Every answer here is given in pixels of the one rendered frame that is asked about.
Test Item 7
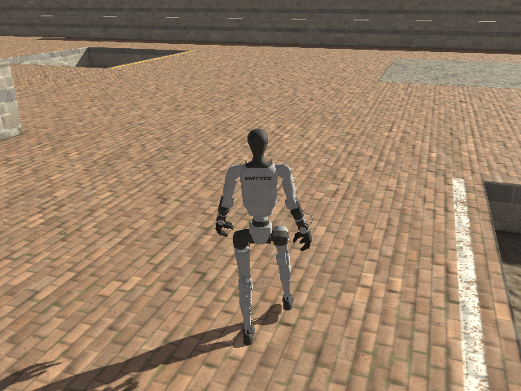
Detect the robot right forearm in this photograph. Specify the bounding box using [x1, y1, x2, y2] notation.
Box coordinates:
[291, 197, 309, 234]

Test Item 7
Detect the robot right upper arm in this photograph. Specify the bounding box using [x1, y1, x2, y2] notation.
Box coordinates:
[275, 164, 298, 210]

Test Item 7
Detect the robot left shin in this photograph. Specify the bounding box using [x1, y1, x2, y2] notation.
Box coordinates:
[239, 279, 252, 334]

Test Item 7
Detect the robot left hand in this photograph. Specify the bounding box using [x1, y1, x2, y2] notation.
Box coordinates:
[215, 221, 234, 237]

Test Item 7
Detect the robot right hand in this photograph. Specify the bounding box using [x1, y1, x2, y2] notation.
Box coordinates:
[293, 230, 312, 251]

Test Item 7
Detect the robot left upper arm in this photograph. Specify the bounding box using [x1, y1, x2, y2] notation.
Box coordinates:
[221, 165, 242, 208]

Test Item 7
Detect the robot left forearm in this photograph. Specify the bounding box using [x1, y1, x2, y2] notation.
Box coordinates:
[216, 196, 230, 225]

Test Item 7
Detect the right robot thigh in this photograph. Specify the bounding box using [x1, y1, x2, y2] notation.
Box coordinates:
[271, 226, 289, 267]

